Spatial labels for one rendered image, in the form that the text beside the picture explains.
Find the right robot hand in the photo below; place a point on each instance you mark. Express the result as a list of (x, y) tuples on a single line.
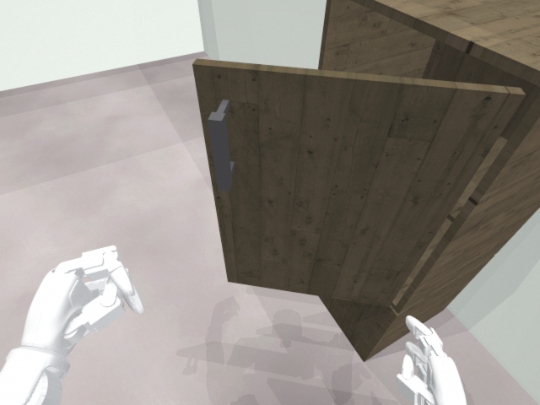
[(438, 373)]

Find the handle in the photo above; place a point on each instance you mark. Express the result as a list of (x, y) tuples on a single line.
[(219, 139)]

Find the robot left forearm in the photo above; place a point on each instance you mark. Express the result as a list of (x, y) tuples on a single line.
[(32, 376)]

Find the cupboard door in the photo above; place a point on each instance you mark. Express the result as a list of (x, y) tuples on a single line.
[(341, 180)]

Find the left robot hand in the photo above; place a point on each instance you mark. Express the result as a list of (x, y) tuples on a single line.
[(52, 322)]

